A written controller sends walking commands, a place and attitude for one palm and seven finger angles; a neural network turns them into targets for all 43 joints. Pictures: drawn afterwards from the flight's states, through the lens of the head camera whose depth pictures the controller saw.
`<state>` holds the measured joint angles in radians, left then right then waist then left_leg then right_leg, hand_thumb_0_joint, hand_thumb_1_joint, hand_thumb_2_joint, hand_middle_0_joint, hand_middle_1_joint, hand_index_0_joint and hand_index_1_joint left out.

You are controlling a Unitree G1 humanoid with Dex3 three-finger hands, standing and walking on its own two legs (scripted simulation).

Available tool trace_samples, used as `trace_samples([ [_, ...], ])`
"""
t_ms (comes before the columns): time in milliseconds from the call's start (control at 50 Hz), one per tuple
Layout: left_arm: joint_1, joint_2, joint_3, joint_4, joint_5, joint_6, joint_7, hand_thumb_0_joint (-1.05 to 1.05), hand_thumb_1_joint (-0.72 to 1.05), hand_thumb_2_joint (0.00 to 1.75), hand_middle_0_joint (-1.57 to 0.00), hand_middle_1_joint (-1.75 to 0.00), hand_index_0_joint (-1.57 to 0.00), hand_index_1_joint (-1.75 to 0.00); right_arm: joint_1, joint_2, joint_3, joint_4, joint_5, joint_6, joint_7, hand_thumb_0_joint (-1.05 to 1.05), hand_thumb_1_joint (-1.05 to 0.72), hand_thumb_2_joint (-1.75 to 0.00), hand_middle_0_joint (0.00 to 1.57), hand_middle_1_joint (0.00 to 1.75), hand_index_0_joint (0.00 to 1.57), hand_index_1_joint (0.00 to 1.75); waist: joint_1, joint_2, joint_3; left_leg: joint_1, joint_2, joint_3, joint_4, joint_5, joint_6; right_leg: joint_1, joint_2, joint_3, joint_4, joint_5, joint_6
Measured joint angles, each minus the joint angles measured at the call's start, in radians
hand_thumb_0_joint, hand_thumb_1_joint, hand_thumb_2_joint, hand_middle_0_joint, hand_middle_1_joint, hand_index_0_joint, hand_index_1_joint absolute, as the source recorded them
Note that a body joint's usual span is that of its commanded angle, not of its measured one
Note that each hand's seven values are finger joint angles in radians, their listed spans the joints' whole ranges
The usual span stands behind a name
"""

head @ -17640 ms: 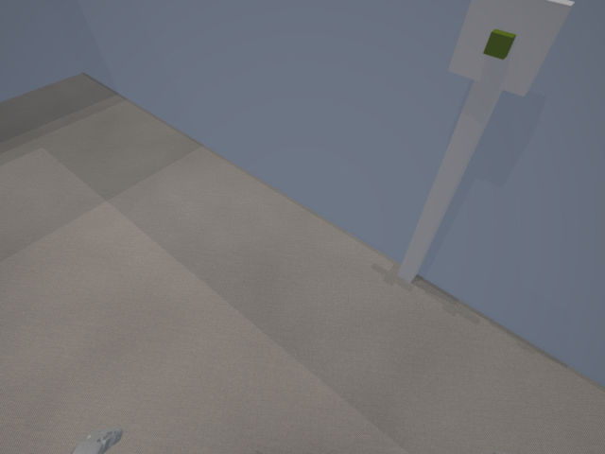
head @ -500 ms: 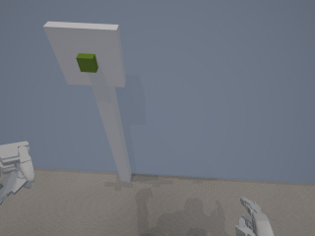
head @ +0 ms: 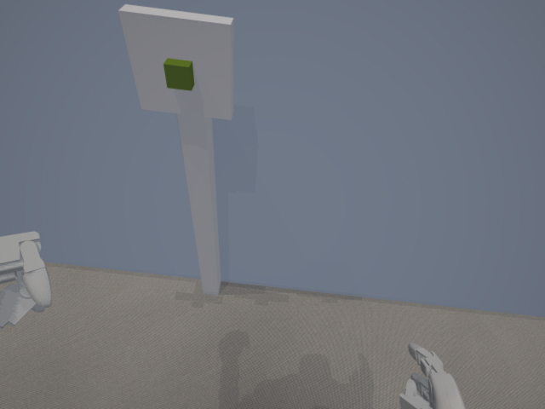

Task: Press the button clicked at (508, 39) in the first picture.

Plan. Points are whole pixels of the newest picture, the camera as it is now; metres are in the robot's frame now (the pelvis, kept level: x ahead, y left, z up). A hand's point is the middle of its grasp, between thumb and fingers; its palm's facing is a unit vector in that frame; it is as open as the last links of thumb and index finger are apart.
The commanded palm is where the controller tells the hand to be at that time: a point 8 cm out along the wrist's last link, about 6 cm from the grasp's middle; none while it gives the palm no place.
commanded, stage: step back with the hand held close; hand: left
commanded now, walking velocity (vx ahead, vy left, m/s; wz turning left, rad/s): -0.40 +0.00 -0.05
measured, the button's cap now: (180, 73) +0.61 +0.21 +0.18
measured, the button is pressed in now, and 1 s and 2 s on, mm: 0 0 0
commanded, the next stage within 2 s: stop stepping back and stand still in 0.20 s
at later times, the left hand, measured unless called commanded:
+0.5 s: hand out of the picture +0.04 +0.22 +0.18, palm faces +0.37 -0.82 -0.43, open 3.1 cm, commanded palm -0.01 +0.26 +0.19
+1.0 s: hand out of the picture -0.01 +0.24 +0.17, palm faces +0.45 -0.81 -0.36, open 3.1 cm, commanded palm -0.07 +0.27 +0.19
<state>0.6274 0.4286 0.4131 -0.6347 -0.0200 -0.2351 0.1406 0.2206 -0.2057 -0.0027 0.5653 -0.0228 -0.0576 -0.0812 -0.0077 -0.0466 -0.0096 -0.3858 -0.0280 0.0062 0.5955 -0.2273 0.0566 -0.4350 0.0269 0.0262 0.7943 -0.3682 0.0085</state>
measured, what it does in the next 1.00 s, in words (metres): walks backwards: right foot, then left foot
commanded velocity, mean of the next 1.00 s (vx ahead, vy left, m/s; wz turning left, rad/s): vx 0.03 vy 0.02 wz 0.00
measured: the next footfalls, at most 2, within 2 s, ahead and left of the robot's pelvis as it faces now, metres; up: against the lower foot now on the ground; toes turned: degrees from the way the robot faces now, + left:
right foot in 0.26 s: -0.13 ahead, -0.11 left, +0.00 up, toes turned -1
left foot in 0.50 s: -0.14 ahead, +0.12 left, +0.00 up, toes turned +3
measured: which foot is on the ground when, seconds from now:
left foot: down 0.00-0.28, up 0.30-0.48, down 0.50-1.00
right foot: up 0.00-0.24, down 0.26-1.00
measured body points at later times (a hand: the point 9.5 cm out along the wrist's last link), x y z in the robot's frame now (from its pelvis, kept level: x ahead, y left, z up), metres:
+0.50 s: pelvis -0.14 -0.02 +0.00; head -0.16 +0.00 +0.45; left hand +0.02 +0.26 +0.20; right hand -0.01 -0.28 -0.07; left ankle -0.15 +0.10 -0.73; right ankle -0.16 -0.14 -0.73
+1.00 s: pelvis -0.20 -0.01 +0.00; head -0.22 +0.01 +0.44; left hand -0.04 +0.28 +0.19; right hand -0.04 -0.25 -0.08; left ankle -0.16 +0.12 -0.73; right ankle -0.17 -0.13 -0.71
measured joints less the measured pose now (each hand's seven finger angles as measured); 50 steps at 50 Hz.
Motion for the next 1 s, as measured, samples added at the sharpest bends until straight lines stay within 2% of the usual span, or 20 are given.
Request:
trace_samples([
  [40,-0.016,-0.008,0.01,0.022,-0.003,-0.006,0.005,0.02,0.89,0.9,-1.31,-1.5,-1.31,-1.5,0.003,0.009,-0.003,0.01,-0.005,-0.023,0.003,0.02,-0.9,-0.9,0.2,0.3,0.2,0.3,0.004,0.025,-0.012,-0.005,0.018,-0.006,-0.033,0.031,0.0,0.005,0.016,0.003,0.101,-0.069,0.002],
  [80,-0.03,-0.024,0.01,0.031,-0.008,-0.006,0.01,0.02,0.89,0.9,-1.31,-1.5,-1.31,-1.5,0.001,0.02,0.0,0.022,-0.004,-0.043,0.013,0.02,-0.9,-0.9,0.2,0.3,0.2,0.3,0.015,0.038,-0.017,-0.007,0.036,-0.002,-0.074,0.07,-0.004,0.042,0.012,-0.006,0.093,-0.098,0.008],
  [180,-0.05,-0.052,-0.029,0.039,-0.017,0.013,0.004,0.02,0.89,0.9,-1.31,-1.5,-1.31,-1.5,-0.03,0.051,0.025,0.031,-0.003,-0.067,0.037,0.01,-0.9,-0.9,0.21,0.3,0.21,0.3,0.022,0.037,-0.015,-0.036,0.068,0.024,-0.158,0.166,-0.019,0.155,-0.006,-0.028,-0.089,-0.108,0.014],
  [260,-0.052,-0.031,-0.049,0.019,-0.028,0.026,-0.016,0.02,0.9,0.9,-1.3,-1.5,-1.3,-1.5,-0.06,0.057,0.04,0.014,-0.002,-0.065,0.048,0.01,-0.9,-0.9,0.21,0.3,0.21,0.3,0.01,0.026,0.002,-0.096,0.074,0.035,-0.18,0.237,-0.039,0.251,-0.012,-0.055,-0.323,0.008,-0.009],
  [280,-0.051,-0.031,-0.058,0.016,-0.03,0.024,-0.023,0.02,0.89,0.9,-1.3,-1.5,-1.3,-1.5,-0.071,0.05,0.039,0.019,0.0,-0.056,0.048,0.01,-0.9,-0.9,0.21,0.3,0.21,0.3,0.007,0.045,0.015,-0.115,0.083,0.019,-0.156,0.196,-0.048,0.242,0.003,-0.064,-0.327,0.035,-0.013],
  [300,-0.042,-0.023,-0.064,0.008,-0.035,0.022,-0.027,0.02,0.89,0.9,-1.3,-1.5,-1.3,-1.5,-0.074,0.045,0.037,0.027,0.003,-0.045,0.046,0.01,-0.9,-0.9,0.21,0.3,0.21,0.3,0.005,0.05,0.022,-0.14,0.078,0.001,-0.097,0.104,-0.061,0.231,0.008,-0.067,-0.32,0.051,-0.017],
  [340,-0.009,0.001,-0.062,-0.014,-0.036,0.017,-0.028,0.02,0.89,0.9,-1.31,-1.5,-1.31,-1.5,-0.054,0.037,0.032,0.051,0.013,-0.03,0.039,0.01,-0.9,-0.9,0.21,0.3,0.21,0.3,0.014,0.025,0.007,-0.196,0.035,-0.019,0.145,-0.064,-0.076,0.209,-0.011,-0.057,-0.309,0.066,-0.022],
  [380,0.038,0.013,-0.032,-0.032,-0.031,0.016,-0.023,0.02,0.89,0.9,-1.31,-1.5,-1.31,-1.5,-0.022,0.029,0.028,0.06,0.019,-0.011,0.03,0.01,-0.9,-0.9,0.21,0.3,0.21,0.3,0.017,-0.006,-0.026,-0.199,0.009,-0.005,0.302,-0.104,-0.078,0.191,-0.032,-0.042,-0.308,0.077,-0.022],
  [420,0.067,0.011,-0.006,-0.027,-0.025,0.018,-0.011,0.02,0.89,0.9,-1.31,-1.5,-1.31,-1.5,0.012,0.016,0.024,0.056,0.022,0.0,0.015,0.02,-0.9,-0.9,0.21,0.3,0.21,0.3,0.011,-0.017,-0.056,-0.129,0.016,0.014,0.275,-0.094,-0.071,0.183,-0.041,-0.039,-0.308,0.085,-0.02],
  [500,0.029,-0.033,-0.023,0.034,-0.016,0.026,0.017,0.01,0.89,0.9,-1.31,-1.5,-1.31,-1.5,0.068,-0.041,-0.005,0.055,0.023,-0.035,-0.013,0.02,-0.9,-0.9,0.21,0.3,0.21,0.3,-0.013,0.031,-0.094,0.087,0.052,-0.007,-0.046,-0.08,-0.05,0.155,-0.038,-0.085,-0.256,0.068,-0.005],
  [520,0.002,-0.048,-0.034,0.062,-0.014,0.029,0.021,0.01,0.89,0.9,-1.31,-1.5,-1.31,-1.5,0.066,-0.042,-0.013,0.071,0.024,-0.04,-0.018,0.02,-0.9,-0.9,0.21,0.3,0.21,0.3,-0.013,0.02,-0.087,0.096,0.036,-0.007,-0.064,-0.074,-0.052,0.153,-0.057,-0.087,-0.24,0.063,0.0],
  [580,-0.026,-0.084,-0.048,0.116,-0.008,0.042,0.028,0.01,0.89,0.9,-1.31,-1.5,-1.31,-1.5,0.06,-0.04,-0.007,0.076,0.025,-0.052,-0.019,0.02,-0.9,-0.9,0.2,0.3,0.2,0.3,0.001,0.003,-0.066,0.116,0.017,0.014,-0.073,-0.033,-0.044,0.162,-0.072,-0.061,-0.238,0.084,0.007],
  [660,-0.034,-0.081,-0.061,0.136,0.009,0.053,0.027,0.02,0.89,0.9,-1.31,-1.5,-1.31,-1.5,0.059,-0.006,0.011,0.067,0.017,-0.071,-0.013,0.02,-0.9,-0.9,0.2,0.3,0.2,0.3,-0.012,0.007,-0.059,0.123,0.021,0.007,-0.075,-0.016,-0.041,0.167,-0.056,-0.05,-0.219,0.037,-0.005],
  [720,-0.049,-0.075,-0.071,0.124,0.02,0.048,0.024,0.02,0.89,0.9,-1.31,-1.5,-1.31,-1.5,0.065,0.018,0.023,0.064,0.011,-0.074,-0.003,0.02,-0.9,-0.9,0.2,0.3,0.2,0.3,-0.016,0.021,-0.061,0.103,0.033,-0.014,-0.039,-0.067,-0.04,0.174,-0.035,-0.061,-0.23,0.029,-0.026],
  [780,-0.053,-0.068,-0.072,0.09,0.021,0.028,0.019,0.02,0.89,0.9,-1.31,-1.5,-1.31,-1.5,0.059,0.025,0.024,0.07,0.007,-0.064,0.01,0.02,-0.9,-0.9,0.21,0.3,0.21,0.3,0.0,0.015,-0.058,0.017,0.021,-0.016,0.165,-0.173,-0.033,0.158,-0.034,-0.06,-0.238,0.105,-0.053],
  [820,-0.059,-0.073,-0.071,0.082,0.019,0.012,0.013,0.02,0.89,0.9,-1.31,-1.5,-1.31,-1.5,0.049,0.016,0.022,0.091,0.003,-0.055,0.018,0.02,-0.9,-0.9,0.21,0.3,0.21,0.3,0.014,0.009,-0.053,-0.035,0.015,-0.006,0.323,-0.183,-0.033,0.158,-0.042,-0.055,-0.24,0.127,-0.047],
  [840,-0.057,-0.075,-0.069,0.082,0.017,0.006,0.013,0.02,0.89,0.9,-1.31,-1.5,-1.31,-1.5,0.049,0.012,0.022,0.097,0.0,-0.049,0.019,0.02,-0.9,-0.9,0.21,0.3,0.21,0.3,0.016,0.006,-0.058,-0.04,0.021,0.003,0.332,-0.184,-0.03,0.159,-0.047,-0.055,-0.243,0.121,-0.04],
  [920,-0.052,-0.088,-0.061,0.085,0.01,0.003,0.02,0.01,0.89,0.9,-1.31,-1.5,-1.31,-1.5,0.056,-0.015,0.02,0.08,0.001,-0.044,0.003,0.02,-0.9,-0.9,0.21,0.3,0.21,0.3,0.014,0.027,-0.07,0.062,0.067,0.01,0.059,-0.17,-0.021,0.133,-0.056,-0.083,-0.195,0.053,-0.028],
  [960,-0.076,-0.088,-0.056,0.098,0.008,0.005,0.027,0.01,0.89,0.9,-1.31,-1.5,-1.31,-1.5,0.038,-0.017,0.01,0.075,0.001,-0.055,-0.006,0.02,-0.9,-0.9,0.21,0.3,0.21,0.3,0.005,0.032,-0.042,0.059,0.063,0.005,0.033,-0.06,-0.041,0.098,-0.053,-0.068,-0.104,-0.021,-0.016],
  [1000,-0.095,-0.078,-0.046,0.121,0.009,0.011,0.03,0.01,0.89,0.9,-1.31,-1.5,-1.31,-1.5,0.027,0.008,0.009,0.077,0.003,-0.061,-0.006,0.02,-0.9,-0.9,0.21,0.3,0.21,0.3,0.001,0.013,-0.019,0.069,0.051,0.014,0.033,-0.041,-0.05,0.067,-0.042,-0.041,0.005,-0.073,-0.006],
])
